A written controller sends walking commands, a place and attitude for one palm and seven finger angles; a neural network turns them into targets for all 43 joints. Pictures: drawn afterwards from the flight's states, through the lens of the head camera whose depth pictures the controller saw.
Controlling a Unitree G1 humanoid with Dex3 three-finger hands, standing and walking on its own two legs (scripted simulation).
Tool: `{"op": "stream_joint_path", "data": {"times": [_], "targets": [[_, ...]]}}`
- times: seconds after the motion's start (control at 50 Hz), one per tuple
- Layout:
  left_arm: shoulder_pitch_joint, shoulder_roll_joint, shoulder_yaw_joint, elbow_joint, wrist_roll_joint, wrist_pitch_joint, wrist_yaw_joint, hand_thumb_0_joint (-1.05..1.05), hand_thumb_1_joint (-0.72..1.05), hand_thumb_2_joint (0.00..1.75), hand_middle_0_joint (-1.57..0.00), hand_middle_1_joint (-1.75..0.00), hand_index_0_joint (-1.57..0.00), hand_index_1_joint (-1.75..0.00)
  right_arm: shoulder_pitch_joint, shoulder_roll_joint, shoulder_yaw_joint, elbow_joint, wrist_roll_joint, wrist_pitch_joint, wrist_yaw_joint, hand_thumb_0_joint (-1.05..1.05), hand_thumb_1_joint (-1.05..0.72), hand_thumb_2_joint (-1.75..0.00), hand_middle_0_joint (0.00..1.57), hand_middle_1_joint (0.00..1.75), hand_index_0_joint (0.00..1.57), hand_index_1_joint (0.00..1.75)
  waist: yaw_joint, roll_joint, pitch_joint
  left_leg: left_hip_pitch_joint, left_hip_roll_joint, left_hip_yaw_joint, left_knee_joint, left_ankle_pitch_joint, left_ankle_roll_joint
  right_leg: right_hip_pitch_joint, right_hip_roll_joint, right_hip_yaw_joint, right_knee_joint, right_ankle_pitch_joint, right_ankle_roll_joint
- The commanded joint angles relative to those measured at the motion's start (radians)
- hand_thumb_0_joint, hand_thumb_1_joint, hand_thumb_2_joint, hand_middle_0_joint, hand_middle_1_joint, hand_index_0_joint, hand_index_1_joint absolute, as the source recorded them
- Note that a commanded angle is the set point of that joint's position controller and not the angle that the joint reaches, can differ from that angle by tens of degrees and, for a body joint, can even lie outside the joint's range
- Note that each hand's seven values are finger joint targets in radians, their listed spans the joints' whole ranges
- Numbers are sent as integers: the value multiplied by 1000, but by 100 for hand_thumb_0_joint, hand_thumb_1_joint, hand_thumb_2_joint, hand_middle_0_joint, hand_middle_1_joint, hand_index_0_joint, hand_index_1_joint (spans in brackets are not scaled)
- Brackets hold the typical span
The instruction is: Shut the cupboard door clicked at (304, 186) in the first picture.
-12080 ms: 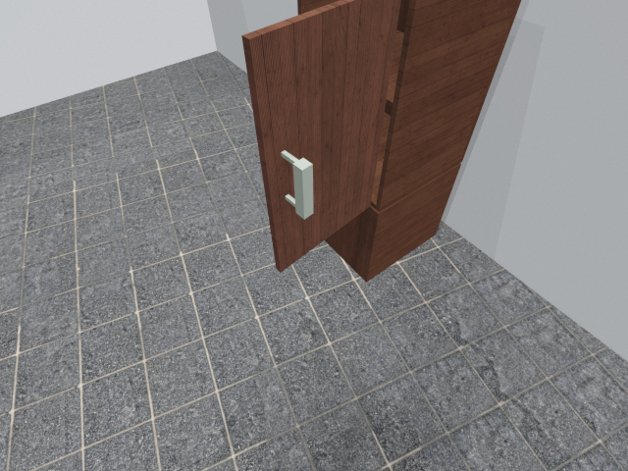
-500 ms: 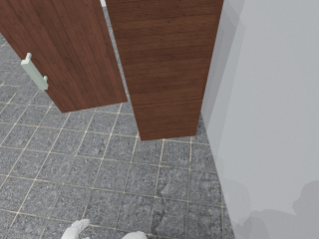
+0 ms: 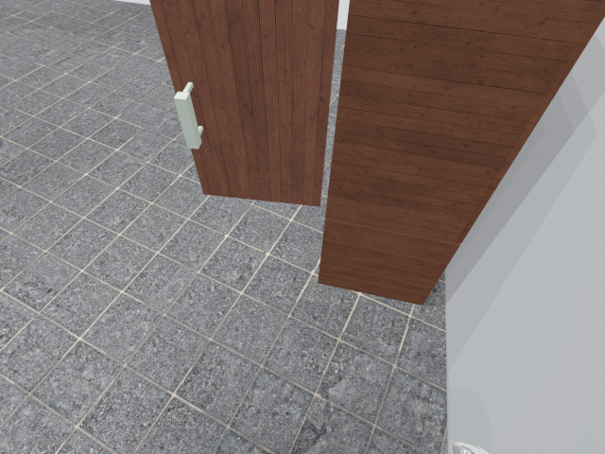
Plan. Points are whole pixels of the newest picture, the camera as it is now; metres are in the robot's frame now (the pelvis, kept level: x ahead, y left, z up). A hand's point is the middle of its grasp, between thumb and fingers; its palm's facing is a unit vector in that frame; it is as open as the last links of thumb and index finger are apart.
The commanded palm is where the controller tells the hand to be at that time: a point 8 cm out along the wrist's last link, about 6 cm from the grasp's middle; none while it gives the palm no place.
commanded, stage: take the last steps up to it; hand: left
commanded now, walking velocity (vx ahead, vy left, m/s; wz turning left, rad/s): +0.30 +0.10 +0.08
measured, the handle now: (191, 115) +0.77 +0.36 -0.04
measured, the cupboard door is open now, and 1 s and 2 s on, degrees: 96 96 96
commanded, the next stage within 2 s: come to a stop and stand still in 0.56 s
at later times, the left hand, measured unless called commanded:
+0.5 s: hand (214, 360) +0.27 +0.19 -0.17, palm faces +0.00 -0.98 -0.21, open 7.4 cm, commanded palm none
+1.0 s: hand (182, 369) +0.25 +0.24 -0.19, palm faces +0.09 -0.98 -0.19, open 7.4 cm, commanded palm none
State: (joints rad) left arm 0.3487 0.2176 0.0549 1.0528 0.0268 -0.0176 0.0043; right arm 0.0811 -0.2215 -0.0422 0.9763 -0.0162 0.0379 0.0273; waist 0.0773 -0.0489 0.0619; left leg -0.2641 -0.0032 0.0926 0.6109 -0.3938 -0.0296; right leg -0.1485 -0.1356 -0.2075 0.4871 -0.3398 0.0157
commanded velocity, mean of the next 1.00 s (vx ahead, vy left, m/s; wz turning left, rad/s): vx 0.05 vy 0.01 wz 0.01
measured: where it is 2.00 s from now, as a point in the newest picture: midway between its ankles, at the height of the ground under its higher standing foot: outside the picture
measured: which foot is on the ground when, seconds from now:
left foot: up 0.00-0.02, down 0.04-0.44, up 0.46-0.84, down 0.86-1.00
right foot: down 0.00-0.02, up 0.04-0.42, down 0.44-0.88, up 0.90-1.00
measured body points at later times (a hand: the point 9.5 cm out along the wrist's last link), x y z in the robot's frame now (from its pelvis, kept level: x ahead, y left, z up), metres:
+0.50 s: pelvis +0.15 +0.01 -0.02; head +0.19 -0.01 +0.43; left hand +0.27 +0.24 -0.15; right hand +0.05 -0.21 -0.18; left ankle +0.00 +0.12 -0.70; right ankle +0.21 -0.07 -0.74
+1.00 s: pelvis +0.25 +0.06 -0.01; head +0.30 +0.09 +0.44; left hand +0.25 +0.30 -0.18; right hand +0.35 -0.16 -0.15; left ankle +0.30 +0.17 -0.74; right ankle +0.19 -0.06 -0.69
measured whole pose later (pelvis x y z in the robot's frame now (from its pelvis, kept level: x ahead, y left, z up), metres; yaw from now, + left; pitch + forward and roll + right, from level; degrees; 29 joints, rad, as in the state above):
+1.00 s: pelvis +0.25 +0.06 -0.01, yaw +1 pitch +0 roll -1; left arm 0.24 0.18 0.04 1.07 0.01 0.05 0.04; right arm 0.11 -0.14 -0.02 1.01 -0.02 0.01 -0.05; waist 0.04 -0.04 0.09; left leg -0.35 0.04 0.09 0.55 -0.21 0.02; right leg -0.35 -0.02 -0.03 0.98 -0.57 0.02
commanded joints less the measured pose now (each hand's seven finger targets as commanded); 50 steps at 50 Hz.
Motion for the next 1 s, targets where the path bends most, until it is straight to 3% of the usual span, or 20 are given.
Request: {"op": "stream_joint_path", "data": {"times": [0.0, 0.02, 0.04, 0.1, 0.2, 0.3, 0.34, 0.38, 0.4, 0.42, 0.44, 0.5, 0.54, 0.6, 0.76, 0.8, 0.84, 0.88, 0.92, 0.98], "targets": [[-99, 88, 23, -92, -14, -17, -18, 0, 90, 90, -20, -30, -20, -30, 275, -214, -53, 16, -13, -53, -20, 0, -90, -90, 20, 30, 20, 30, -179, 330, -105, 440, 258, -365, -317, 1, 134, -428, 19, 12, 324, -164, 3], [-180, 71, 7, -138, -8, -16, -12, 0, 90, 90, -20, -30, -20, -30, 355, -251, -55, 24, -14, -46, -34, 0, -90, -90, 20, 30, 20, 30, -212, 349, -67, 395, 374, -498, -400, 63, 241, -541, 59, 85, 531, -264, -2], [-208, 79, 11, -147, -6, -17, -12, 0, 90, 90, -20, -30, -20, -30, 324, -234, -46, 22, -11, -41, -42, 0, -90, -90, 20, 30, 20, 30, -187, 225, -11, 327, 386, -452, -408, 74, 280, -571, 24, 147, 621, -238, -19], [-137, 79, 9, -82, 5, -6, -21, 0, 90, 90, -20, -30, -20, -30, 195, -122, -11, -15, -8, -69, -45, 0, -90, -90, 20, 30, 20, 30, -96, 194, 45, 177, 276, -318, -438, 114, 222, -510, -10, 191, 665, -40, -18], [-144, 45, -6, -78, -4, -9, -20, 0, 90, 90, -20, -30, -20, -30, 282, -102, -6, 35, -5, -103, -51, 0, -90, -90, 20, 30, 20, 30, -80, 107, 2, 271, 232, -184, -388, 595, 231, -469, 17, 153, 513, 30, -9], [-249, 16, -14, -120, -7, -14, -22, 0, 90, 90, -20, -30, -20, -30, 354, -87, -5, 92, -10, -101, -53, 0, -90, -90, 20, 30, 20, 30, -106, 133, 35, 257, 218, -137, -345, 658, 211, -359, 57, 102, 252, 59, -32], [-229, 16, -10, -118, -7, -12, -24, 0, 90, 90, -20, -30, -20, -30, 352, -91, -4, 108, -10, -98, -55, 0, -90, -90, 20, 30, 20, 30, -85, 151, 35, 217, 215, -118, -309, 646, 197, -257, 82, 85, 187, 81, -43], [-97, 37, 4, -79, -6, -17, -22, 0, 90, 90, -20, -30, -20, -30, 343, -92, -2, 121, -3, -94, -56, 0, -90, -90, 20, 30, 20, 30, -15, 108, -10, 131, 169, -85, -152, 662, 159, -18, 118, 70, 88, 163, -59], [28, 92, 22, -43, -2, -28, -15, 0, 90, 90, -20, -30, -20, -30, 335, -77, -3, 114, 7, -98, -52, 0, -90, -90, 20, 30, 20, 30, 42, 28, -67, -2, 118, -62, 28, 571, 123, 210, 64, 160, 40, 205, -87], [164, 187, 48, -9, 4, -38, -4, 0, 90, 90, -20, -30, -20, -30, 362, -43, -3, 97, 19, -103, -47, 0, -90, -90, 20, 30, 20, 30, 79, -184, -168, -222, -15, 9, 321, 178, 67, 418, -213, 533, -56, 266, -193], [180, 221, 50, -4, -16, -35, 0, 0, 90, 90, -20, -30, -20, -30, 349, -54, -8, 82, 18, -94, -49, 0, -90, -90, 20, 30, 20, 30, 61, -199, -183, -278, -33, -54, 589, -206, 53, 358, -375, 716, -198, 279, -280], [-77, 93, 23, -68, -21, -29, 15, 0, 90, 90, -20, -30, -20, -30, 256, -16, -16, 90, 1, -64, -39, 0, -90, -90, 20, 30, 20, 30, -36, -8, 30, -275, 99, -137, 598, 13, 43, -33, -263, 463, -289, 61, -201], [-98, 41, 6, -69, -17, -48, 13, 0, 90, 90, -20, -30, -20, -30, 311, 32, -3, 113, -5, -47, -31, 0, -90, -90, 20, 30, 20, 30, -78, -52, 12, -210, 106, -106, 511, 94, 20, -104, -181, 289, -302, 228, -155], [-69, 33, 2, -37, -12, -64, 11, 0, 90, 90, -20, -30, -20, -30, 331, 56, -4, 126, -4, -40, -24, 0, -90, -90, 20, 30, 20, 30, -87, -76, -44, -175, 95, -58, 350, 126, -7, -56, -135, 197, -287, 382, -148], [-76, 83, 8, -15, -9, -30, 29, 0, 90, 90, -20, -30, -20, -30, 206, 41, 2, 79, 7, -42, -37, 0, -90, -90, 20, 30, 20, 30, -69, -132, -73, -54, 26, -17, -32, 188, -30, 26, -107, 150, -89, 757, -134], [-83, 80, 6, -10, -10, -14, 35, 0, 90, 90, -20, -30, -20, -30, 244, -1, -8, 88, 8, -47, -41, 0, -90, -90, 20, 30, 20, 30, -91, -77, -87, 96, 65, -37, -164, 480, -15, -54, -68, 130, 3, 566, -81], [-11, 17, -8, -24, -24, 10, 45, 0, 90, 90, -20, -30, -20, -30, 268, -119, -24, 75, 6, -53, -58, 0, -90, -90, 20, 30, 20, 30, -83, 217, -137, 191, 328, -259, -161, 1081, 130, -145, 52, 94, 128, -10, 3], [-9, 16, -8, -35, -19, 36, 47, 0, 90, 90, -20, -30, -20, -30, 247, -148, -32, 64, -3, -34, -75, 0, -90, -90, 20, 30, 20, 30, -95, 221, -95, 107, 385, -262, -230, 1014, 218, -172, 97, 148, 401, -313, -3], [-40, 49, 8, -32, -13, 54, 43, 0, 90, 90, -20, -30, -20, -30, 232, -133, -29, 54, -5, -30, -94, 0, -90, -90, 20, 30, 20, 30, -105, 294, -86, 87, 391, -268, -220, 1127, 232, -251, 97, 226, 593, -279, 0], [-42, 59, 29, -52, -16, 69, 35, 0, 90, 90, -20, -30, -20, -30, 170, -142, -39, 21, -5, -23, -103, 0, -90, -90, 20, 30, 20, 30, -89, 183, -154, 160, 379, -211, -194, 1009, 235, -333, 109, 262, 715, -205, 14]]}}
